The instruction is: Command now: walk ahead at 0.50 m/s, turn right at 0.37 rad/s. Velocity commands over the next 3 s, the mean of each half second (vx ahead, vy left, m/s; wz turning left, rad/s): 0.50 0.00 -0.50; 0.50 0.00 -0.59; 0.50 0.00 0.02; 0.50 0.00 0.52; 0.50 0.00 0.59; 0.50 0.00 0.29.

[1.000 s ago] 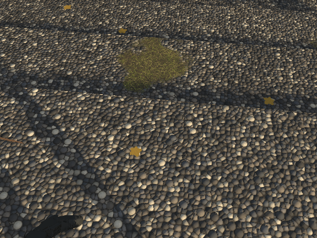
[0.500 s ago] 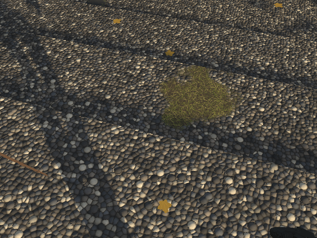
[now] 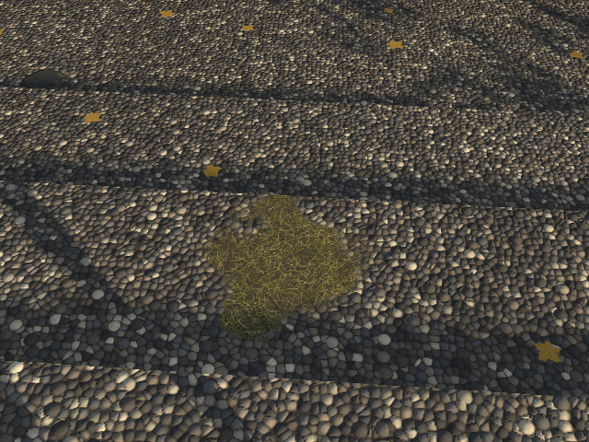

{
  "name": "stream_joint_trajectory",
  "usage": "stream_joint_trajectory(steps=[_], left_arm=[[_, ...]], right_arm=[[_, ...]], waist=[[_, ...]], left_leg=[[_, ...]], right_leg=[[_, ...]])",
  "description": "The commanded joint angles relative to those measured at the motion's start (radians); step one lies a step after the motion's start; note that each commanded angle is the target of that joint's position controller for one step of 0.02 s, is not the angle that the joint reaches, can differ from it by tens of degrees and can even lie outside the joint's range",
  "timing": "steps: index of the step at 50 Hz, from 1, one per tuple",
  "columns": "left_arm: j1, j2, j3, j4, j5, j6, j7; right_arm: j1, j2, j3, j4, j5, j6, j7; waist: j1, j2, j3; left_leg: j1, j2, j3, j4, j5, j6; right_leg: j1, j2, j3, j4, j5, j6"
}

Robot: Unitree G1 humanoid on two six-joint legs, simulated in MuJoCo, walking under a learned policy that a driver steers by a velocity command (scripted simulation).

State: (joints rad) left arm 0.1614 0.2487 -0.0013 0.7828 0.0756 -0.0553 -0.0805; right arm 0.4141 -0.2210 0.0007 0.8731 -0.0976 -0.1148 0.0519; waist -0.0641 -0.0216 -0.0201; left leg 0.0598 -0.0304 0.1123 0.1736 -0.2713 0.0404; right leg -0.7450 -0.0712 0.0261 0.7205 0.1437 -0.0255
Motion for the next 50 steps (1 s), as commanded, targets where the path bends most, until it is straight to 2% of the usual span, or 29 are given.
stream_joint_trajectory(steps=[1, 5, 7, 8, 9, 10, 11, 12, 13, 14, 16, 18, 22, 24, 27, 28, 29, 30, 31, 32, 33, 35, 36, 39, 43, 44, 48, 49, 50], left_arm=[[-0.139, 0.067, 0.011, -0.099, -0.011, -0.011, -0.003], [-0.166, 0.097, 0.027, -0.119, -0.020, -0.013, 0.005], [-0.047, 0.155, 0.056, -0.099, -0.041, -0.029, 0.022], [0.131, 0.207, 0.078, -0.042, -0.043, -0.038, 0.035], [0.371, 0.220, 0.087, 0.007, -0.053, -0.035, 0.048], [0.531, 0.204, 0.080, 0.071, -0.033, -0.027, 0.050], [0.517, 0.230, 0.097, 0.102, -0.016, -0.052, 0.054], [0.401, 0.213, 0.096, 0.088, -0.030, -0.068, 0.053], [0.314, 0.135, 0.065, 0.080, -0.035, -0.075, 0.050], [0.230, 0.078, 0.044, 0.068, -0.041, -0.081, 0.046], [0.088, 0.060, 0.028, 0.012, -0.041, -0.084, 0.039], [0.035, 0.109, 0.040, -0.024, -0.031, -0.094, 0.029], [0.180, 0.155, 0.062, 0.008, -0.020, -0.096, -0.004], [0.237, 0.181, 0.075, 0.003, -0.015, -0.080, -0.019], [0.222, 0.178, 0.080, -0.019, -0.008, -0.059, -0.026], [0.205, 0.170, 0.078, -0.023, -0.009, -0.057, -0.025], [0.159, 0.159, 0.071, -0.053, 0.012, -0.062, -0.021], [0.138, 0.092, 0.054, -0.065, -0.001, -0.079, -0.025], [0.315, -0.041, 0.019, -0.062, 0.003, -0.098, -0.015], [0.316, 0.020, 0.033, -0.067, -0.006, -0.097, -0.016], [0.222, 0.116, 0.057, -0.046, -0.004, -0.084, 0.004], [0.179, 0.094, 0.046, -0.021, 0.013, -0.056, 0.038], [0.131, 0.046, 0.029, -0.031, 0.031, -0.050, 0.035], [0.061, 0.032, 0.021, -0.038, -0.002, -0.041, -0.005], [0.028, 0.022, 0.022, -0.052, -0.005, -0.029, -0.029], [0.058, 0.019, 0.019, -0.046, 0.002, -0.023, -0.031], [0.013, 0.045, 0.031, -0.065, 0.016, -0.019, -0.037], [-0.036, 0.040, 0.026, -0.082, 0.008, -0.023, -0.029], [-0.207, 0.057, 0.067, -0.104, -0.069, 0.020, 0.011]], right_arm=[[0.042, -0.155, -0.027, -0.010, -0.001, -0.003, -0.001], [0.054, -0.199, -0.042, 0.024, 0.008, 0.002, -0.009], [0.040, -0.235, -0.053, 0.021, -0.001, 0.001, -0.009], [0.101, -0.184, -0.036, 0.011, -0.035, -0.005, -0.010], [0.235, -0.080, 0.011, -0.013, -0.061, -0.017, 0.006], [0.084, -0.131, -0.007, -0.017, -0.012, -0.011, 0.037], [-0.132, -0.122, -0.015, -0.086, 0.035, -0.008, 0.034], [-0.196, -0.158, -0.021, -0.100, 0.029, -0.014, 0.010], [-0.164, -0.155, -0.015, -0.109, -0.002, -0.012, -0.018], [-0.149, -0.111, -0.002, -0.108, -0.011, -0.005, -0.033], [-0.116, -0.074, 0.013, -0.118, -0.005, 0.022, -0.048], [-0.111, -0.109, 0.009, -0.120, 0.012, 0.038, -0.050], [-0.289, -0.062, 0.037, -0.170, 0.024, 0.053, -0.043], [-0.355, -0.080, 0.037, -0.190, 0.029, 0.042, -0.034], [-0.378, -0.124, 0.025, -0.192, 0.033, 0.017, -0.042], [-0.352, -0.139, 0.021, -0.184, 0.043, 0.006, -0.051], [-0.184, -0.169, 0.004, -0.136, 0.037, -0.010, -0.060], [0.015, -0.234, -0.020, -0.093, 0.065, -0.026, -0.068], [0.159, -0.289, -0.028, -0.082, 0.051, -0.033, -0.063], [0.143, -0.267, -0.031, -0.080, 0.026, -0.017, -0.042], [0.029, -0.200, -0.028, -0.103, 0.037, -0.013, -0.039], [-0.149, -0.040, 0.023, -0.150, 0.058, -0.001, -0.057], [-0.157, -0.022, 0.031, -0.136, 0.058, -0.004, -0.068], [-0.118, -0.074, 0.003, -0.101, 0.042, -0.024, -0.093], [0.008, -0.126, -0.020, -0.024, 0.011, -0.024, -0.069], [0.028, -0.116, -0.018, -0.007, -0.009, -0.022, -0.061], [0.010, -0.081, 0.008, -0.005, -0.008, -0.023, -0.054], [0.073, -0.059, 0.016, 0.043, -0.017, -0.024, -0.066], [0.144, -0.147, -0.041, 0.068, 0.094, -0.011, -0.057]], waist=[[0.002, 0.087, 0.105], [0.034, 0.109, 0.102], [0.114, 0.096, 0.023], [0.134, 0.037, -0.129], [0.174, -0.117, -0.414], [0.278, -0.068, -0.413], [0.296, -0.044, -0.153], [0.255, -0.047, -0.002], [0.180, -0.049, -0.032], [0.115, -0.031, -0.008], [0.027, -0.007, -0.003], [0.023, -0.001, 0.008], [0.104, -0.012, 0.047], [0.137, -0.023, 0.027], [0.114, -0.030, 0.022], [0.087, -0.025, 0.025], [0.011, -0.019, -0.017], [-0.073, 0.116, -0.141], [-0.009, 0.296, -0.347], [-0.027, 0.267, -0.304], [-0.020, 0.120, -0.061], [0.033, 0.058, -0.039], [0.052, 0.060, -0.024], [0.028, 0.062, -0.004], [0.008, 0.064, 0.019], [0.024, 0.083, 0.023], [0.024, 0.093, 0.057], [0.004, 0.085, 0.091], [-0.033, 0.059, 0.195]], left_leg=[[-0.003, 0.292, -0.036, -0.052, 0.370, 0.172], [0.091, 0.312, 0.025, 0.036, 0.700, 0.137], [0.024, 0.261, 0.103, 0.263, 1.015, 0.087], [-0.175, 0.212, 0.110, 0.514, 0.902, 0.034], [-0.576, 0.108, 0.043, 0.836, 0.464, -0.064], [-0.729, -0.050, -0.066, 1.097, -0.248, -0.074], [-0.901, -0.002, -0.207, 1.197, -0.221, -0.026], [-0.922, 0.065, -0.239, 1.191, -0.164, -0.015], [-0.815, 0.096, -0.252, 1.127, -0.120, 0.002], [-0.716, 0.130, -0.244, 1.076, -0.081, 0.007], [-0.598, 0.142, -0.225, 0.992, -0.116, -0.014], [-0.562, 0.137, -0.179, 0.863, -0.049, -0.052], [-0.494, 0.100, -0.115, 0.539, 0.197, -0.087], [-0.472, 0.058, -0.102, 0.461, 0.267, -0.092], [-0.440, 0.038, -0.114, 0.398, 0.208, -0.069], [-0.368, 0.035, -0.111, 0.364, 0.215, -0.044], [-0.138, -0.001, -0.053, 0.465, 0.243, -0.020], [0.084, 0.180, -0.273, 0.351, 0.298, 0.137], [0.393, 0.426, -0.574, 0.350, 0.776, 0.412], [0.395, 0.526, -0.851, 0.217, 0.404, 0.450], [0.153, 0.473, -0.738, 0.171, 0.140, 0.345], [-0.114, 0.368, -0.492, 0.067, 0.044, 0.243], [-0.167, 0.326, -0.414, 0.028, 0.101, 0.216], [-0.157, 0.281, -0.225, -0.021, 0.232, 0.203], [-0.114, 0.301, -0.087, -0.021, 0.455, 0.231], [-0.109, 0.320, -0.079, 0.000, 0.493, 0.234], [-0.134, 0.299, 0.006, 0.060, 0.363, 0.195], [0.017, 0.336, -0.028, 0.102, 0.312, 0.173], [-0.003, 0.361, 0.006, 0.105, 0.355, 0.107]], right_leg=[[-0.011, 0.012, -0.020, -0.090, 0.025, -0.032], [0.129, 0.085, -0.083, -0.152, -0.142, -0.081], [0.416, 0.175, -0.145, -0.165, -0.161, -0.133], [0.775, 0.157, -0.072, -0.031, -0.036, -0.203], [1.320, -0.070, 0.347, -0.085, -0.132, -0.422], [1.353, -0.198, 0.677, -0.306, -0.220, -0.446], [1.174, -0.168, 0.595, -0.384, -0.370, -0.318], [0.932, -0.145, 0.527, -0.410, -0.430, -0.288], [0.774, -0.123, 0.472, -0.425, -0.354, -0.299], [0.612, -0.105, 0.410, -0.457, -0.299, -0.293], [0.401, -0.078, 0.372, -0.533, -0.349, -0.292], [0.295, -0.036, 0.307, -0.556, -0.392, -0.274], [0.265, 0.010, 0.263, -0.504, -0.273, -0.247], [0.330, 0.006, 0.291, -0.440, -0.206, -0.257], [0.427, -0.035, 0.380, -0.350, -0.180, -0.236], [0.421, -0.027, 0.396, -0.308, -0.171, -0.211], [0.306, 0.034, 0.374, -0.195, -0.052, -0.170], [0.226, 0.119, 0.303, 0.075, -0.108, -0.085], [0.063, 0.273, 0.165, 0.436, -0.769, 0.007], [-0.190, 0.217, 0.159, 0.656, -0.807, 0.017], [-0.259, 0.124, 0.152, 0.749, -0.653, 0.015], [-0.081, 0.009, 0.131, 0.628, -0.444, 0.018], [-0.023, -0.025, 0.116, 0.569, -0.412, 0.022], [0.000, -0.039, 0.059, 0.407, -0.377, 0.047], [-0.030, -0.048, 0.023, 0.244, -0.186, 0.036], [-0.033, -0.057, 0.054, 0.297, -0.101, 0.016], [-0.019, -0.041, 0.013, 0.318, -0.040, -0.023], [-0.169, -0.087, 0.115, 0.235, 0.059, -0.022], [-0.204, -0.019, 0.053, 0.230, 0.067, -0.038]])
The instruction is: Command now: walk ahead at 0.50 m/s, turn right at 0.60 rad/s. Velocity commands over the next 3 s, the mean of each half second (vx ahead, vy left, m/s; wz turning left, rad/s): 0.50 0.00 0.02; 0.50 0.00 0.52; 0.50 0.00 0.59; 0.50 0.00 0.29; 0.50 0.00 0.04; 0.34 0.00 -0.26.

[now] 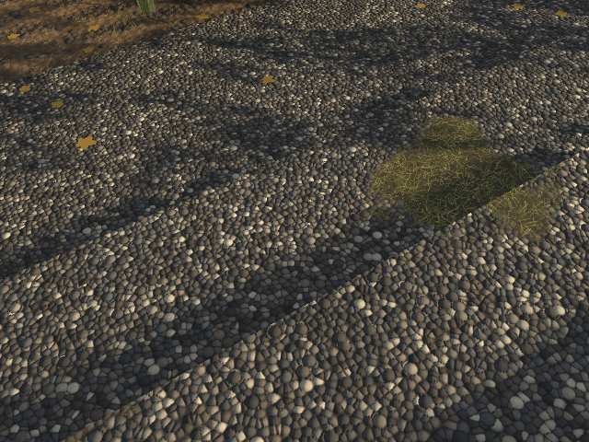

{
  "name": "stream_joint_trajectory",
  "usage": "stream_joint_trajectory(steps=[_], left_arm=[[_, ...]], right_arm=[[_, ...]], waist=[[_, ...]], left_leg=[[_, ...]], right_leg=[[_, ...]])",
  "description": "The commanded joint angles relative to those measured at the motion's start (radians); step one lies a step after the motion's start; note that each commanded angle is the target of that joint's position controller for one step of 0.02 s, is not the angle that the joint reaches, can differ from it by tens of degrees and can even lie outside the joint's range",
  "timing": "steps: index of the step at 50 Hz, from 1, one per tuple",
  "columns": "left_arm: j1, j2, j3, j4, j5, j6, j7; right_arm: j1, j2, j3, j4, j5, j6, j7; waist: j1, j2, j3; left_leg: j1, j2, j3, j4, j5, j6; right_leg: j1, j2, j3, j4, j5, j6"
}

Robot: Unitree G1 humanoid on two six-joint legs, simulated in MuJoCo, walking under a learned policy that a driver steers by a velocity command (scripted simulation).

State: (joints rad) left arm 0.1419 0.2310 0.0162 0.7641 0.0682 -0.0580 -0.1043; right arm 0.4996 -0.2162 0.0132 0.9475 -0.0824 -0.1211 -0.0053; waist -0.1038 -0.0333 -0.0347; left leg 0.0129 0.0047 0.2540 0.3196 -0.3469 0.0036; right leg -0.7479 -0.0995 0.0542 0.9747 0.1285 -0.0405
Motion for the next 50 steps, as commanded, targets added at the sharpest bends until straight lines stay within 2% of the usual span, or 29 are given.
stream_joint_trajectory(steps=[1, 5, 9, 10, 11, 12, 13, 14, 15, 16, 17, 18, 19, 20, 21, 22, 24, 25, 26, 29, 33, 39, 42, 43, 44, 45, 46, 48, 50], left_arm=[[-0.223, 0.072, 0.043, -0.109, -0.047, 0.041, 0.056], [-0.386, 0.044, 0.051, -0.152, -0.033, 0.030, 0.074], [-0.249, -0.002, 0.032, -0.047, -0.047, 0.018, 0.027], [-0.110, -0.124, -0.039, -0.020, 0.068, 0.046, 0.000], [-0.131, 0.107, 0.071, 0.015, -0.148, 0.046, 0.005], [-0.058, 0.167, 0.079, 0.050, -0.162, 0.033, 0.016], [0.060, 0.175, 0.091, 0.115, -0.134, 0.016, 0.031], [0.208, 0.213, 0.103, 0.178, -0.087, 0.009, 0.045], [0.357, 0.269, 0.107, 0.263, 0.037, 0.002, 0.077], [0.549, 0.257, 0.081, 0.209, 0.045, -0.010, 0.050], [0.465, 0.198, 0.098, 0.210, 0.070, 0.011, 0.040], [0.361, 0.291, 0.131, 0.210, -0.010, 0.016, 0.072], [0.230, 0.188, 0.096, 0.161, -0.028, 0.009, 0.091], [0.129, 0.116, 0.066, 0.139, -0.055, -0.011, 0.104], [0.141, 0.107, 0.060, 0.167, -0.061, -0.018, 0.106], [0.141, 0.096, 0.056, 0.171, -0.052, -0.034, 0.105], [0.183, 0.099, 0.061, 0.189, -0.043, -0.049, 0.114], [0.274, -0.059, 0.008, 0.203, 0.046, -0.061, 0.078], [0.280, -0.041, 0.015, 0.223, 0.043, -0.067, 0.066], [0.190, 0.063, 0.033, 0.191, 0.039, -0.062, 0.068], [0.310, 0.058, 0.020, 0.229, 0.044, -0.062, 0.076], [0.458, 0.133, 0.051, 0.286, 0.028, -0.043, 0.090], [0.421, 0.165, 0.071, 0.273, 0.056, -0.037, 0.092], [0.463, 0.072, 0.038, 0.250, 0.072, -0.044, 0.085], [0.385, 0.037, 0.010, 0.211, 0.078, -0.057, 0.030], [0.151, 0.077, 0.030, 0.134, 0.000, -0.054, -0.006], [0.009, 0.056, 0.025, 0.082, -0.011, -0.064, 0.007], [0.064, 0.075, 0.034, 0.077, 0.039, -0.060, 0.068], [0.119, -0.020, 0.009, 0.063, 0.039, -0.037, 0.097]], right_arm=[[0.098, -0.163, -0.055, -0.001, 0.074, 0.000, 0.001], [0.260, -0.107, -0.057, 0.080, 0.023, 0.008, -0.024], [0.067, -0.102, -0.055, 0.054, 0.056, 0.033, -0.035], [0.113, -0.132, -0.036, 0.076, -0.080, 0.042, 0.029], [-0.074, -0.209, -0.104, 0.008, 0.147, 0.064, -0.011], [-0.049, -0.222, -0.101, 0.009, 0.161, 0.072, -0.024], [-0.004, -0.177, -0.099, 0.039, 0.147, 0.078, -0.026], [0.051, -0.146, -0.097, 0.060, 0.136, 0.072, -0.020], [0.091, -0.099, -0.101, 0.090, 0.065, 0.080, -0.040], [0.599, 0.197, 0.021, 0.150, -0.142, 0.037, 0.131], [0.323, -0.013, -0.040, 0.114, -0.040, 0.024, 0.160], [0.007, -0.093, -0.085, 0.016, 0.137, 0.038, 0.015], [-0.072, -0.108, -0.072, 0.007, 0.087, 0.057, -0.029], [-0.073, -0.098, -0.081, 0.012, 0.060, 0.072, -0.029], [-0.059, -0.072, -0.080, 0.020, 0.039, 0.098, -0.022], [-0.082, -0.038, -0.079, 0.014, 0.055, 0.109, -0.005], [-0.149, 0.011, -0.069, -0.023, 0.047, 0.119, 0.014], [-0.036, 0.069, -0.023, 0.012, -0.017, 0.061, 0.072], [-0.089, 0.045, -0.032, 0.004, -0.013, 0.040, 0.085], [-0.293, -0.012, -0.022, -0.061, 0.015, 0.037, 0.106], [-0.432, -0.039, -0.022, -0.122, 0.042, 0.060, 0.109], [-0.574, -0.081, -0.057, -0.191, 0.034, 0.053, 0.081], [-0.346, -0.147, -0.098, -0.137, 0.058, 0.028, 0.052], [-0.107, -0.176, -0.115, -0.056, 0.068, 0.016, 0.029], [0.153, -0.228, -0.128, 0.024, 0.035, 0.019, 0.012], [0.309, -0.224, -0.128, 0.086, 0.008, 0.011, 0.019], [0.171, -0.253, -0.150, 0.074, 0.015, -0.021, 0.020], [-0.078, -0.097, -0.094, 0.038, 0.060, -0.040, 0.049], [-0.213, -0.045, -0.059, -0.011, 0.067, -0.034, 0.070]], waist=[[-0.020, 0.092, 0.205], [-0.096, 0.131, 0.280], [0.007, 0.043, 0.198], [0.047, 0.150, 0.069], [0.114, 0.019, 0.191], [0.133, -0.026, 0.119], [0.173, -0.032, 0.044], [0.217, -0.061, -0.039], [0.220, -0.128, -0.089], [0.077, -0.402, -0.752], [0.218, -0.215, -0.330], [0.223, -0.148, -0.207], [0.179, -0.046, -0.108], [0.107, -0.024, -0.017], [0.074, -0.099, 0.033], [0.048, -0.064, 0.087], [0.044, -0.093, 0.106], [0.043, -0.016, 0.078], [0.042, -0.017, 0.135], [0.062, 0.027, 0.085], [0.102, 0.013, 0.133], [0.132, -0.051, 0.175], [0.016, -0.088, 0.070], [-0.017, -0.012, -0.155], [-0.120, 0.108, -0.274], [-0.197, 0.057, -0.237], [-0.169, 0.043, -0.006], [-0.007, 0.073, 0.060], [0.104, 0.070, 0.102]], left_leg=[[0.111, 0.336, -0.139, -0.021, 0.463, 0.123], [0.304, 0.340, -0.192, 0.017, 0.364, 0.133], [-0.121, 0.218, -0.086, 0.106, 0.187, 0.110], [-0.124, 0.242, -0.079, 0.065, 0.067, 0.114], [-0.042, 0.257, -0.178, 0.221, 0.271, 0.116], [0.052, 0.254, -0.179, 0.419, 0.371, 0.097], [-0.006, 0.220, -0.166, 0.660, 0.375, 0.064], [-0.222, 0.136, -0.165, 1.006, 0.053, -0.001], [-0.498, -0.019, -0.184, 1.428, -0.568, 0.029], [-0.496, 0.025, -0.469, 1.358, -0.378, 0.033], [-0.772, -0.014, -0.345, 1.595, -0.407, -0.038], [-0.964, 0.040, -0.305, 1.512, -0.245, 0.010], [-0.846, 0.098, -0.298, 1.429, -0.126, 0.009], [-0.717, 0.114, -0.338, 1.202, 0.026, 0.026], [-0.627, 0.121, -0.320, 1.172, 0.015, 0.035], [-0.571, 0.126, -0.329, 1.010, 0.076, 0.028], [-0.627, 0.124, -0.322, 0.945, 0.146, 0.023], [-0.682, 0.194, -0.482, 0.816, 0.258, 0.062], [-0.746, 0.195, -0.497, 0.709, 0.269, 0.072], [-0.745, 0.154, -0.377, 0.537, 0.392, 0.073], [-0.670, 0.091, -0.280, 0.474, 0.527, 0.079], [-0.669, -0.012, -0.179, 0.311, 0.231, 0.093], [-0.278, -0.111, -0.141, 0.320, 0.318, 0.152], [0.286, -0.057, -0.295, 0.481, 0.426, 0.269], [0.608, 0.132, -0.661, 0.273, 0.413, 0.397], [0.636, 0.226, -0.865, 0.078, 0.312, 0.380], [0.412, 0.226, -0.818, 0.032, 0.216, 0.322], [-0.032, 0.180, -0.722, -0.019, 0.141, 0.337], [-0.352, 0.169, -0.694, -0.110, 0.096, 0.340]], right_leg=[[-0.243, 0.010, 0.017, -0.026, 0.047, -0.029], [-0.405, 0.008, 0.012, -0.153, -0.080, -0.048], [0.313, 0.017, -0.095, -0.498, 0.386, -0.039], [0.465, -0.053, 0.017, -0.355, 0.361, -0.008], [0.332, -0.004, 0.050, -0.481, 0.122, -0.031], [0.369, 0.001, 0.015, -0.574, 0.172, -0.032], [0.579, 0.014, -0.036, -0.668, 0.314, -0.031], [0.883, -0.038, -0.027, -0.647, 0.490, -0.040], [1.119, -0.116, -0.017, -0.415, 0.807, -0.007], [1.721, -0.255, 0.164, -0.107, 0.860, -0.307], [1.440, -0.248, 0.173, -0.189, 0.891, -0.320], [1.162, -0.409, 0.335, -0.441, 0.386, -0.239], [0.908, -0.365, 0.369, -0.539, 0.144, -0.194], [0.692, -0.313, 0.237, -0.588, 0.129, -0.141], [0.544, -0.305, 0.198, -0.599, 0.125, -0.118], [0.417, -0.253, 0.131, -0.649, 0.034, -0.108], [0.417, -0.267, 0.134, -0.678, 0.006, -0.163], [0.512, -0.364, 0.177, -0.768, 0.076, -0.285], [0.577, -0.363, 0.166, -0.776, 0.128, -0.297], [0.669, -0.245, -0.077, -0.776, 0.214, -0.240], [0.672, -0.178, -0.245, -0.794, 0.226, -0.170], [0.965, -0.215, -0.314, -0.711, 0.520, -0.117], [0.814, -0.202, -0.368, -0.391, 0.830, -0.060], [0.421, -0.157, -0.328, -0.108, 0.625, 0.047], [0.089, 0.034, -0.290, 0.162, -0.358, 0.107], [-0.079, 0.139, -0.122, 0.382, -0.727, 0.068], [-0.195, 0.067, 0.008, 0.366, -0.682, 0.027], [0.055, -0.007, 0.048, 0.287, -0.592, -0.011], [0.253, -0.018, 0.043, 0.208, -0.614, -0.013]])
Over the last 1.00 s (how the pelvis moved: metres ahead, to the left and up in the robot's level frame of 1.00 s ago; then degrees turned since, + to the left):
0.56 -0.13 -0.01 -35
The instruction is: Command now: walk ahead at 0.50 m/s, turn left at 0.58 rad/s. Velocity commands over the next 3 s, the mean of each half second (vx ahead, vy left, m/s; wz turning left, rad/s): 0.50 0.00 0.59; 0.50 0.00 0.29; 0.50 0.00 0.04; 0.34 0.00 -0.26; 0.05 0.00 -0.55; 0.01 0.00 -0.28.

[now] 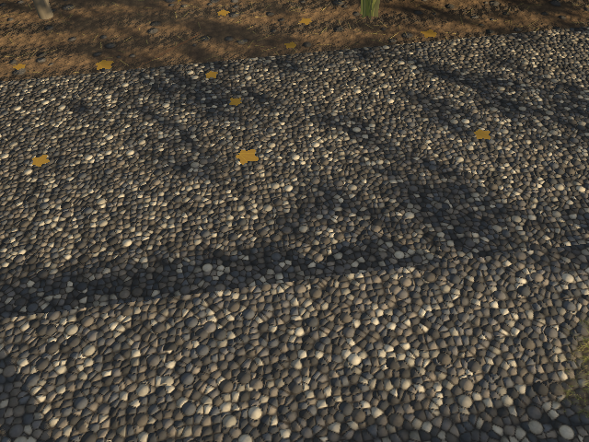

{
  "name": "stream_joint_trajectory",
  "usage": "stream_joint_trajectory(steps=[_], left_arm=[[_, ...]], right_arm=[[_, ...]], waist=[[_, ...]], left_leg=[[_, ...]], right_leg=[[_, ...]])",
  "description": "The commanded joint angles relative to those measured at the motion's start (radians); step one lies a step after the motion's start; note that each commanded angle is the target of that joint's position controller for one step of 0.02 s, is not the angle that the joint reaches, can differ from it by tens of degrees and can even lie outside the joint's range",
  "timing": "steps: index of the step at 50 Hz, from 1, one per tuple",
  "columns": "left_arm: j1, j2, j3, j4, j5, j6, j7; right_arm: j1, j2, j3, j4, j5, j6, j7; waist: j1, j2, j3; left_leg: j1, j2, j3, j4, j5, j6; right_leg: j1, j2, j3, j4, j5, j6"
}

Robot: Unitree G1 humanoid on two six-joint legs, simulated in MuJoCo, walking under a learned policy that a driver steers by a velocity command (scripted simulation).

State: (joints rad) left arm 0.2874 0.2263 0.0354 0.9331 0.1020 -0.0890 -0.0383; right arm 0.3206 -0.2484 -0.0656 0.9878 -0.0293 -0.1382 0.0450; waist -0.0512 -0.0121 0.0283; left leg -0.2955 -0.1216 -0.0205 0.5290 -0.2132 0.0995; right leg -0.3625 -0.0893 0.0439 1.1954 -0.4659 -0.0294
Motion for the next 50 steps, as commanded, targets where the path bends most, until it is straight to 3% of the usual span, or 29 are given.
stream_joint_trajectory(steps=[1, 4, 6, 7, 10, 11, 12, 13, 14, 15, 16, 18, 20, 21, 24, 25, 27, 30, 32, 33, 34, 35, 36, 37, 39, 40, 44, 47, 50], left_arm=[[-0.018, -0.008, -0.014, -0.116, 0.001, 0.003, 0.036], [-0.103, 0.025, -0.022, -0.179, -0.041, 0.007, 0.044], [-0.129, 0.005, -0.039, -0.200, -0.046, 0.004, 0.028], [0.007, 0.016, -0.037, -0.163, -0.021, -0.007, 0.026], [0.547, 0.196, 0.040, -0.039, -0.001, -0.034, 0.051], [0.713, 0.200, 0.033, 0.022, 0.004, -0.047, 0.061], [0.430, 0.228, -0.002, -0.081, -0.020, -0.053, 0.012], [0.232, 0.220, 0.016, -0.114, -0.025, -0.053, -0.025], [0.079, 0.085, -0.019, -0.139, -0.065, -0.046, -0.030], [-0.003, -0.023, -0.057, -0.160, -0.077, -0.042, -0.025], [-0.096, -0.074, -0.077, -0.179, -0.055, -0.041, -0.003], [-0.065, -0.039, -0.069, -0.141, -0.042, -0.040, 0.050], [0.112, 0.008, -0.067, -0.063, -0.015, -0.044, 0.084], [0.185, -0.021, -0.081, -0.048, -0.015, -0.058, 0.105], [0.358, 0.034, -0.081, 0.021, -0.049, -0.056, 0.087], [0.342, 0.068, -0.076, 0.029, -0.028, -0.044, 0.056], [0.328, 0.072, -0.079, 0.037, -0.017, -0.054, 0.021], [0.381, 0.114, -0.062, 0.109, -0.039, -0.036, 0.033], [0.388, 0.146, -0.049, 0.129, -0.022, -0.009, 0.018], [0.394, 0.148, -0.049, 0.127, 0.014, -0.004, -0.008], [0.528, -0.004, -0.089, 0.153, 0.046, -0.007, -0.039], [0.541, -0.027, -0.104, 0.134, 0.005, 0.000, -0.069], [0.308, 0.103, -0.059, 0.058, -0.042, 0.000, -0.080], [0.083, 0.090, -0.059, -0.068, -0.066, -0.027, -0.073], [-0.026, 0.117, -0.052, -0.109, -0.031, -0.069, -0.014], [0.010, 0.102, -0.048, -0.090, -0.029, -0.068, 0.006], [0.056, 0.022, -0.062, -0.081, -0.022, 0.000, 0.013], [-0.078, 0.006, -0.078, -0.125, -0.040, 0.012, -0.009], [-0.220, 0.092, -0.052, -0.162, -0.046, 0.007, -0.020]], right_arm=[[-0.068, -0.016, 0.025, -0.071, 0.009, -0.020, 0.022], [-0.109, -0.139, -0.004, -0.105, -0.011, -0.026, 0.040], [-0.023, -0.155, -0.013, -0.098, -0.041, -0.008, 0.064], [-0.054, -0.139, -0.008, -0.119, -0.087, -0.009, 0.065], [-0.271, -0.139, -0.024, -0.265, -0.059, -0.039, 0.062], [-0.216, 0.004, 0.007, -0.256, -0.053, -0.056, 0.077], [0.142, 0.103, 0.026, -0.172, -0.039, -0.055, 0.074], [0.200, -0.007, -0.005, -0.162, -0.030, -0.027, 0.049], [0.130, -0.072, -0.007, -0.161, -0.048, 0.005, 0.021], [0.049, -0.055, 0.003, -0.182, -0.074, 0.029, -0.003], [0.022, -0.005, 0.028, -0.184, -0.092, 0.044, -0.014], [-0.097, 0.047, 0.057, -0.228, -0.076, 0.052, 0.018], [-0.067, 0.009, 0.055, -0.199, -0.079, 0.033, 0.072], [-0.141, -0.029, 0.051, -0.219, -0.083, 0.024, 0.080], [-0.324, -0.018, 0.061, -0.246, -0.052, 0.033, 0.070], [-0.351, -0.007, 0.071, -0.267, -0.043, 0.051, 0.067], [-0.361, -0.039, 0.065, -0.293, -0.065, 0.083, 0.055], [-0.407, -0.073, 0.059, -0.296, -0.082, 0.097, 0.040], [-0.239, -0.114, 0.034, -0.233, -0.068, 0.086, 0.023], [-0.038, -0.180, -0.001, -0.174, -0.045, 0.066, 0.016], [0.155, -0.244, -0.032, -0.147, -0.059, 0.066, 0.017], [0.374, -0.209, -0.027, -0.094, -0.057, 0.089, 0.029], [0.477, -0.167, -0.024, -0.061, -0.071, 0.103, 0.024], [0.425, -0.223, -0.038, -0.051, -0.023, 0.091, 0.018], [0.119, -0.112, 0.006, -0.133, -0.024, 0.059, 0.014], [0.070, -0.093, 0.018, -0.144, -0.045, 0.049, 0.021], [-0.035, -0.070, 0.023, -0.168, -0.014, 0.016, 0.028], [-0.015, -0.107, 0.003, -0.151, -0.043, 0.021, 0.045], [0.053, -0.100, 0.000, -0.116, -0.063, 0.032, 0.043]], waist=[[0.070, 0.031, 0.036], [0.078, 0.049, 0.033], [0.049, 0.079, 0.035], [0.103, 0.074, 0.009], [0.383, -0.089, -0.055], [0.393, -0.209, -0.094], [0.073, -0.144, -0.160], [0.028, -0.148, -0.019], [0.024, -0.053, 0.003], [0.018, 0.043, -0.018], [-0.006, 0.055, -0.033], [0.033, 0.002, -0.013], [0.088, -0.006, -0.011], [0.137, 0.016, -0.003], [0.202, -0.003, 0.055], [0.191, -0.031, 0.080], [0.147, -0.030, 0.155], [0.175, 0.016, 0.200], [0.102, 0.060, 0.123], [0.028, 0.085, 0.020], [0.010, 0.160, -0.229], [-0.087, 0.204, -0.522], [-0.174, 0.118, -0.414], [-0.179, 0.184, -0.234], [-0.040, -0.024, -0.040], [0.031, 0.017, -0.007], [0.137, 0.049, 0.019], [0.097, 0.036, 0.022], [0.049, 0.027, 0.042]], left_leg=[[-0.107, 0.278, -0.398, -0.356, -0.083, 0.230], [-0.353, 0.143, -0.229, -0.350, -0.034, 0.152], [-0.377, 0.143, -0.243, -0.280, -0.041, 0.156], [-0.487, 0.137, -0.239, -0.158, 0.045, 0.130], [-0.605, 0.042, -0.270, 0.391, 0.315, 0.091], [-0.616, -0.098, -0.230, 0.842, -0.093, 0.052], [-0.655, -0.072, -0.217, 1.042, -0.398, 0.016], [-0.797, 0.007, -0.224, 1.167, -0.354, -0.010], [-0.805, 0.119, -0.220, 1.169, -0.222, -0.019], [-0.763, 0.154, -0.201, 1.093, -0.129, -0.053], [-0.674, 0.209, -0.192, 0.959, -0.052, -0.091], [-0.561, 0.256, -0.073, 0.758, 0.000, -0.122], [-0.473, 0.243, -0.020, 0.698, 0.159, -0.095], [-0.621, 0.298, -0.082, 0.462, 0.468, -0.087], [-0.479, 0.255, 0.041, 0.080, 0.653, -0.073], [-0.296, 0.233, 0.078, 0.089, 0.652, -0.062], [-0.215, 0.229, 0.060, 0.096, 0.695, -0.037], [-0.264, 0.245, 0.039, -0.116, 0.578, -0.025], [-0.001, 0.192, 0.124, -0.219, 0.602, -0.020], [0.350, 0.172, 0.145, -0.146, 0.660, 0.018], [0.907, 0.283, 0.029, 0.190, 0.957, 0.179], [1.216, 0.481, -0.209, 0.260, 1.012, 0.346], [1.121, 0.448, -0.248, 0.177, 0.948, 0.284], [0.934, 0.470, -0.375, -0.008, 0.417, 0.278], [0.421, 0.482, -0.332, -0.150, 0.356, 0.238], [0.228, 0.482, -0.304, -0.192, 0.446, 0.268], [-0.071, 0.408, -0.205, -0.367, 0.311, 0.262], [-0.058, 0.377, -0.143, -0.338, 0.334, 0.210], [0.065, 0.351, -0.094, -0.287, 0.286, 0.162]], right_leg=[[-0.099, -0.019, 0.043, -0.079, -0.001, -0.015], [0.166, 0.045, -0.062, -0.389, 0.215, 0.045], [0.227, 0.078, -0.084, -0.435, 0.398, 0.073], [0.376, 0.079, -0.086, -0.244, 0.575, 0.074], [0.696, 0.138, -0.112, -0.366, 0.268, 0.027], [0.718, -0.048, 0.164, -0.562, 0.369, -0.167], [0.587, -0.329, 0.552, -0.631, 1.049, -0.453], [0.408, -0.418, 0.751, -0.750, 0.706, -0.518], [0.248, -0.416, 0.681, -0.807, 0.318, -0.454], [0.163, -0.349, 0.591, -0.814, 0.215, -0.397], [0.089, -0.276, 0.448, -0.825, 0.304, -0.338], [0.019, -0.148, 0.179, -0.846, 0.333, -0.257], [0.003, -0.097, 0.032, -0.772, 0.334, -0.206], [0.198, -0.076, 0.001, -0.693, 0.266, -0.156], [0.151, -0.076, -0.057, -0.671, 0.150, -0.153], [0.012, -0.090, -0.061, -0.710, 0.080, -0.154], [-0.030, -0.156, -0.027, -0.720, 0.032, -0.152], [0.234, -0.153, -0.010, -0.616, 0.051, -0.114], [0.277, -0.103, -0.072, -0.416, 0.263, -0.094], [0.154, -0.061, -0.154, -0.250, 0.429, -0.040], [-0.179, -0.035, -0.152, 0.043, 0.243, 0.043], [-0.307, 0.052, -0.127, 0.417, -0.234, 0.087], [-0.432, 0.084, -0.066, 0.616, -0.304, 0.086], [-0.658, 0.069, -0.050, 0.605, -0.255, 0.074], [-0.549, -0.053, 0.065, 0.186, 0.096, 0.022], [-0.402, -0.075, 0.041, 0.113, 0.131, 0.021], [-0.165, -0.080, 0.011, -0.343, 0.206, 0.021], [-0.118, -0.023, 0.008, -0.504, 0.480, -0.006], [-0.182, 0.020, -0.003, -0.568, 0.622, -0.020]])
Over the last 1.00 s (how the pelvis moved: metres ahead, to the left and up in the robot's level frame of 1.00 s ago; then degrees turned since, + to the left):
0.61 -0.01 -0.15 22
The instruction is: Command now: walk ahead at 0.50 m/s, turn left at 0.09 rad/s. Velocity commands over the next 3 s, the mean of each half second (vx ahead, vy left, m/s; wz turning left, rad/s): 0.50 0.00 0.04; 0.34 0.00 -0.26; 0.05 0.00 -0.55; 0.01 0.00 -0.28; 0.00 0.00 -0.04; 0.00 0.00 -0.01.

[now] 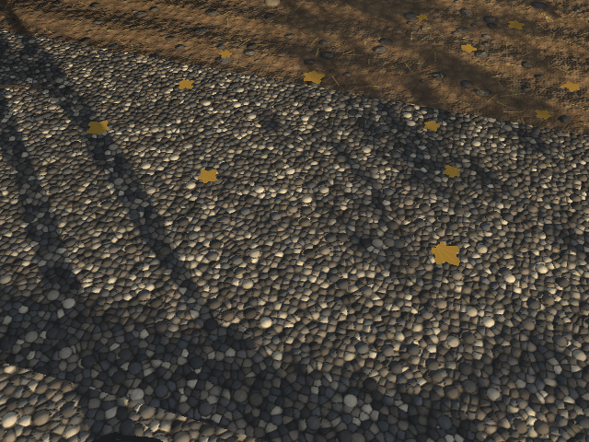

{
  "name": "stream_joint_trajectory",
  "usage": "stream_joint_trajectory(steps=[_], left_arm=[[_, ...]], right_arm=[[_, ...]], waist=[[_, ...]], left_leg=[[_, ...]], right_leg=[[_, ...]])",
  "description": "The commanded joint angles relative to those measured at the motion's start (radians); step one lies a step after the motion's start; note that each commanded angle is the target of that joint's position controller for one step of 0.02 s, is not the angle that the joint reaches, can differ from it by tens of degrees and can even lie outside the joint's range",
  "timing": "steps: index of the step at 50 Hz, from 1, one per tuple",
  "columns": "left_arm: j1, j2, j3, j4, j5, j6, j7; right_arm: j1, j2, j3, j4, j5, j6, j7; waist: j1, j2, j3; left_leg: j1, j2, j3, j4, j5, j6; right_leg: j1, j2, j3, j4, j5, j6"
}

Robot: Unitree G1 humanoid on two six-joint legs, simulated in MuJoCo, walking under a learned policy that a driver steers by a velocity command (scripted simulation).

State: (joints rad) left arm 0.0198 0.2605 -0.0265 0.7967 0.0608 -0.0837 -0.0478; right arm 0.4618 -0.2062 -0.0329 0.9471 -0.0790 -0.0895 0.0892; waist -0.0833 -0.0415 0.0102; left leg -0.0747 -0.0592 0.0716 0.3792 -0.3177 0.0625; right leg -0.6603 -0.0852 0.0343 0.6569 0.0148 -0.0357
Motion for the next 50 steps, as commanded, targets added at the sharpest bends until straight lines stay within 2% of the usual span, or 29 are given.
stream_joint_trajectory(steps=[1, 4, 6, 7, 8, 9, 10, 11, 13, 15, 18, 23, 24, 28, 31, 33, 34, 35, 36, 37, 38, 39, 40, 41, 43, 44, 46, 49, 50], left_arm=[[0.003, 0.073, 0.017, -0.036, -0.005, 0.001, -0.011], [-0.084, 0.098, 0.038, -0.060, -0.004, -0.007, -0.006], [-0.013, 0.157, 0.072, -0.045, -0.024, -0.027, 0.005], [0.155, 0.208, 0.093, 0.002, -0.033, -0.038, 0.011], [0.401, 0.223, 0.091, 0.047, -0.024, -0.029, 0.011], [0.609, 0.179, 0.086, 0.115, -0.009, -0.025, 0.010], [0.569, 0.167, 0.095, 0.136, -0.008, -0.043, 0.016], [0.412, 0.138, 0.091, 0.108, -0.022, -0.048, 0.021], [0.295, 0.041, 0.060, 0.101, -0.026, -0.048, 0.027], [0.227, -0.004, 0.049, 0.080, -0.020, -0.055, 0.033], [0.279, 0.032, 0.067, 0.106, -0.010, -0.077, 0.026], [0.437, 0.028, 0.065, 0.174, 0.006, -0.059, -0.027], [0.468, 0.017, 0.061, 0.195, 0.023, -0.059, -0.029], [0.527, 0.011, 0.052, 0.207, 0.033, -0.061, -0.012], [0.574, 0.015, 0.056, 0.218, 0.025, -0.055, 0.004], [0.459, 0.062, 0.072, 0.175, 0.011, -0.052, -0.002], [0.380, 0.099, 0.089, 0.150, 0.007, -0.053, -0.014], [0.329, 0.109, 0.099, 0.119, 0.011, -0.062, -0.032], [0.405, -0.072, 0.059, 0.083, 0.013, -0.066, -0.042], [0.292, -0.058, 0.067, 0.019, -0.032, -0.071, -0.050], [0.198, -0.035, 0.085, -0.021, -0.039, -0.052, -0.027], [0.215, -0.002, 0.096, -0.001, -0.016, -0.028, -0.001], [0.257, -0.026, 0.092, 0.006, 0.017, -0.017, 0.010], [0.291, -0.087, 0.075, 0.028, 0.052, -0.008, 0.014], [0.371, -0.120, 0.068, 0.069, 0.072, 0.001, -0.019], [0.323, -0.092, 0.070, 0.062, 0.062, -0.010, -0.038], [0.191, -0.038, 0.080, 0.040, 0.019, -0.026, -0.042], [0.046, 0.018, 0.090, -0.016, 0.014, -0.001, -0.027], [-0.079, 0.039, 0.098, -0.104, -0.159, 0.027, -0.030]], right_arm=[[-0.058, -0.138, -0.032, -0.057, -0.013, -0.015, -0.003], [-0.014, -0.153, -0.039, -0.029, -0.009, -0.005, -0.008], [-0.035, -0.178, -0.049, -0.033, -0.006, -0.008, -0.016], [-0.022, -0.143, -0.042, -0.042, -0.022, -0.012, -0.015], [0.200, 0.000, 0.000, -0.021, -0.047, -0.016, -0.004], [0.081, -0.058, -0.009, -0.033, -0.008, -0.015, 0.020], [-0.118, -0.106, -0.026, -0.077, 0.017, -0.012, 0.008], [-0.171, -0.128, -0.031, -0.077, 0.019, -0.017, -0.026], [-0.154, -0.057, -0.003, -0.075, -0.025, -0.019, -0.059], [-0.159, -0.026, 0.005, -0.079, -0.025, 0.000, -0.065], [-0.222, -0.043, 0.003, -0.110, 0.001, 0.014, -0.062], [-0.301, -0.024, 0.011, -0.144, -0.010, 0.035, -0.040], [-0.287, -0.029, 0.012, -0.143, -0.013, 0.034, -0.033], [-0.361, -0.078, -0.009, -0.194, -0.015, 0.019, -0.034], [-0.421, -0.061, -0.016, -0.241, -0.006, 0.004, -0.051], [-0.357, -0.058, -0.025, -0.250, -0.006, -0.004, -0.059], [-0.200, -0.084, -0.044, -0.203, 0.013, -0.018, -0.060], [0.011, -0.143, -0.064, -0.143, 0.027, -0.041, -0.075], [0.125, -0.201, -0.055, -0.138, 0.023, -0.053, -0.090], [0.215, -0.166, -0.045, -0.106, -0.028, -0.066, -0.067], [0.087, -0.178, -0.055, -0.097, -0.014, -0.077, -0.057], [-0.009, -0.114, -0.042, -0.098, 0.026, -0.062, -0.063], [-0.093, -0.021, -0.008, -0.134, 0.036, -0.053, -0.073], [-0.144, 0.045, 0.016, -0.158, 0.021, -0.047, -0.087], [-0.205, 0.038, 0.020, -0.195, -0.003, -0.047, -0.119], [-0.219, 0.057, 0.030, -0.205, -0.002, -0.058, -0.145], [-0.130, -0.020, 0.013, -0.173, 0.001, -0.066, -0.165], [0.033, -0.037, 0.023, -0.093, 0.007, -0.059, -0.131], [-0.069, -0.156, -0.044, -0.110, 0.172, -0.025, -0.171]], waist=[[0.067, 0.066, 0.070], [0.048, 0.090, 0.082], [0.100, 0.091, 0.017], [0.148, 0.001, -0.123], [0.143, -0.215, -0.419], [0.262, -0.160, -0.379], [0.274, -0.075, -0.119], [0.214, -0.007, -0.005], [0.121, 0.019, -0.012], [0.078, 0.051, -0.014], [0.098, 0.029, 0.015], [0.138, 0.011, 0.047], [0.133, -0.006, 0.054], [0.156, -0.013, 0.057], [0.177, -0.029, 0.067], [0.104, -0.034, 0.045], [0.009, 0.013, 0.015], [-0.080, 0.104, -0.075], [-0.045, 0.314, -0.319], [-0.102, 0.191, -0.168], [-0.037, 0.134, 0.028], [0.015, 0.054, 0.015], [0.067, 0.044, -0.020], [0.107, 0.066, 0.011], [0.149, 0.108, -0.008], [0.124, 0.077, -0.007], [0.050, 0.031, -0.009], [0.029, 0.079, 0.079], [0.021, 0.074, 0.106]], left_leg=[[-0.113, 0.289, -0.180, -0.131, 0.359, 0.185], [-0.028, 0.299, -0.158, -0.105, 0.337, 0.141], [-0.050, 0.244, -0.105, 0.036, 0.550, 0.077], [-0.131, 0.156, -0.028, 0.276, 0.509, 0.006], [-0.433, 0.013, -0.025, 0.601, -0.024, -0.079], [-0.681, -0.055, -0.102, 0.885, -0.344, -0.066], [-0.825, 0.010, -0.179, 0.948, -0.255, -0.015], [-0.775, 0.083, -0.176, 0.932, -0.141, 0.003], [-0.600, 0.171, -0.199, 0.844, -0.005, 0.020], [-0.508, 0.198, -0.193, 0.758, 0.008, 0.002], [-0.543, 0.194, -0.154, 0.596, 0.133, -0.051], [-0.524, 0.164, -0.099, 0.428, 0.395, -0.074], [-0.542, 0.174, -0.130, 0.471, 0.447, -0.067], [-0.600, 0.151, -0.098, 0.514, 0.315, -0.048], [-0.566, 0.128, -0.056, 0.465, 0.139, -0.044], [-0.275, 0.065, 0.026, 0.422, 0.058, -0.023], [-0.005, 0.015, 0.083, 0.362, 0.141, -0.001], [0.284, 0.061, 0.009, 0.295, 0.308, 0.066], [0.529, 0.387, -0.377, 0.205, 0.802, 0.355], [0.383, 0.508, -0.626, 0.064, 0.845, 0.427], [0.198, 0.536, -0.563, 0.062, 0.705, 0.384], [0.072, 0.503, -0.455, 0.090, 0.593, 0.332], [-0.028, 0.449, -0.341, 0.094, 0.587, 0.275], [-0.159, 0.372, -0.222, 0.087, 0.552, 0.201], [-0.345, 0.251, -0.046, 0.062, 0.463, 0.135], [-0.348, 0.247, -0.034, 0.098, 0.304, 0.097], [-0.379, 0.194, 0.043, 0.190, 0.100, 0.041], [-0.372, 0.320, -0.083, 0.199, 0.051, 0.037], [-0.383, 0.260, -0.040, 0.282, 0.104, 0.056]], right_leg=[[0.107, 0.023, -0.003, -0.054, 0.143, -0.020], [0.181, 0.059, -0.064, -0.084, 0.043, -0.049], [0.418, 0.111, -0.116, -0.078, 0.041, -0.097], [0.690, 0.068, -0.046, -0.027, 0.164, -0.161], [1.206, -0.173, 0.362, -0.109, 0.156, -0.402], [1.281, -0.260, 0.657, -0.307, -0.178, -0.402], [1.063, -0.215, 0.574, -0.376, -0.422, -0.278], [0.828, -0.197, 0.485, -0.405, -0.438, -0.250], [0.586, -0.186, 0.379, -0.454, -0.259, -0.266], [0.462, -0.159, 0.304, -0.520, -0.220, -0.248], [0.447, -0.127, 0.191, -0.560, -0.133, -0.250], [0.425, -0.093, 0.095, -0.511, -0.070, -0.252], [0.448, -0.115, 0.109, -0.480, -0.059, -0.256], [0.580, -0.139, 0.126, -0.360, 0.039, -0.259], [0.655, -0.151, 0.150, -0.270, 0.107, -0.246], [0.482, -0.104, 0.116, -0.169, 0.240, -0.224], [0.317, -0.036, 0.067, 0.021, 0.349, -0.198], [0.117, 0.058, 0.028, 0.307, 0.295, -0.134], [-0.042, 0.205, -0.039, 0.741, -0.650, -0.031], [-0.232, 0.220, 0.138, 0.807, -0.699, -0.040], [-0.323, 0.143, 0.159, 0.799, -0.611, -0.042], [-0.276, 0.076, 0.102, 0.805, -0.534, -0.036], [-0.218, 0.047, 0.091, 0.723, -0.435, -0.031], [-0.119, 0.010, 0.075, 0.590, -0.328, -0.026], [0.061, 0.026, -0.006, 0.472, 0.022, -0.017], [0.043, -0.015, 0.033, 0.329, 0.233, -0.012], [0.121, -0.015, -0.018, 0.045, 0.536, -0.003], [0.132, -0.009, -0.033, -0.057, 0.444, 0.004], [0.126, 0.069, 0.017, -0.152, 0.379, 0.003]])
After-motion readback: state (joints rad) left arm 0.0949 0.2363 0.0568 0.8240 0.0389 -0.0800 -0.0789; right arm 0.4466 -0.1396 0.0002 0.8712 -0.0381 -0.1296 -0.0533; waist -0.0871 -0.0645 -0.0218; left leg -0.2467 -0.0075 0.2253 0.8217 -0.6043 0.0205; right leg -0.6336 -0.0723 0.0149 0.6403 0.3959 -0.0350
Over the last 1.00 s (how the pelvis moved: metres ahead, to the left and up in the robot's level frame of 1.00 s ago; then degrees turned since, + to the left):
0.58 0.16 -0.14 26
